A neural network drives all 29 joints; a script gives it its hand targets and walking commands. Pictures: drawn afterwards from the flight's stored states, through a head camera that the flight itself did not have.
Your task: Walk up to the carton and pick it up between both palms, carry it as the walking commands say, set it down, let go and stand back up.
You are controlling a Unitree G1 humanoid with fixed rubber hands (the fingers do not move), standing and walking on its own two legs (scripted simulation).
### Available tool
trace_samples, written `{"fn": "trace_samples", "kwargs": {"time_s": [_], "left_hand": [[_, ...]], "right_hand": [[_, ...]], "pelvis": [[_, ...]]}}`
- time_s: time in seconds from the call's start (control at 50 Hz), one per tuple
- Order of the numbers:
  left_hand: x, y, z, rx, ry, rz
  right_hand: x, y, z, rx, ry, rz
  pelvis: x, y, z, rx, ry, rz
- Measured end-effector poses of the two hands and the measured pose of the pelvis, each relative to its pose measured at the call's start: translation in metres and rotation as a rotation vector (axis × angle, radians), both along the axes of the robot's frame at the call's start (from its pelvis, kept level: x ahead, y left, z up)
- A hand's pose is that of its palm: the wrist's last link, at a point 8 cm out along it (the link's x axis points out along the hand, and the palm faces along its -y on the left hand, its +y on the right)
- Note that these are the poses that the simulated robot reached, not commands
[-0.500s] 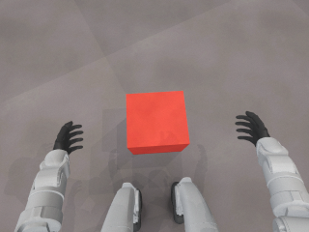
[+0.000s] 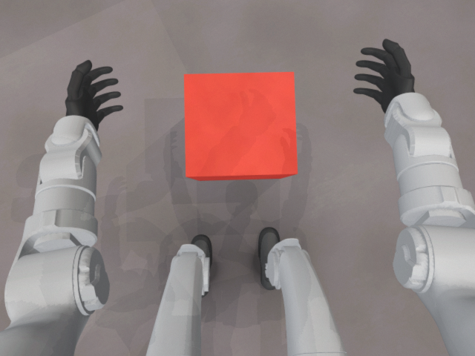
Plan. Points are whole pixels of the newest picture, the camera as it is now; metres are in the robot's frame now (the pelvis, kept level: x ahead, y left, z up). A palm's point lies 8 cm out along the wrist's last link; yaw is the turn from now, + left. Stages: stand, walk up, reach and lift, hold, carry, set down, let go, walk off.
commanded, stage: reach and lift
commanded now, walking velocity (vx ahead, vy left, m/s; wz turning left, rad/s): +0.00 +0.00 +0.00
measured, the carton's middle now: (239, 134) +0.52 -0.01 -0.52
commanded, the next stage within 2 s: none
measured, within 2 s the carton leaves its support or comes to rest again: neither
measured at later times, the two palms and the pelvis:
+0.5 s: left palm (117, 117) +0.49 +0.22 -0.19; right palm (376, 103) +0.50 -0.25 -0.18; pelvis -0.01 +0.02 -0.06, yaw +1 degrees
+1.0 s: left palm (147, 135) +0.49 +0.22 -0.36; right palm (334, 121) +0.51 -0.24 -0.35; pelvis -0.05 +0.01 -0.19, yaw +1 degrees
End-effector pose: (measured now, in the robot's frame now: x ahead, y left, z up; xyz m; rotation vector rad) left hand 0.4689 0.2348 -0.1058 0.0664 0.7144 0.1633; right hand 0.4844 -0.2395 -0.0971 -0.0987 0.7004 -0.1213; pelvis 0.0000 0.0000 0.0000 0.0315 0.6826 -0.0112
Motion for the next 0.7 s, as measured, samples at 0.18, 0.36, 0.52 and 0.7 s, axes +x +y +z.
{"fn": "trace_samples", "kwargs": {"time_s": [0.18,0.36,0.52,0.7], "left_hand": [[0.025,-0.006,-0.014,-0.018,-0.050,-0.006],[0.023,-0.008,-0.040,-0.024,-0.040,0.006],[0.021,-0.016,-0.094,-0.032,-0.027,0.017],[0.020,-0.007,-0.154,-0.005,-0.024,0.039]], "right_hand": [[0.023,0.004,-0.009,0.004,-0.043,0.000],[0.015,-0.007,-0.037,0.012,-0.028,-0.015],[0.013,-0.012,-0.090,0.018,-0.020,-0.015],[0.018,-0.010,-0.155,0.015,-0.021,-0.018]], "pelvis": [[0.011,0.008,-0.005,-0.012,0.102,0.017],[0.006,0.018,-0.023,-0.016,0.166,0.020],[-0.012,0.017,-0.069,-0.005,0.172,0.017],[-0.028,0.011,-0.122,0.004,0.120,0.019]]}}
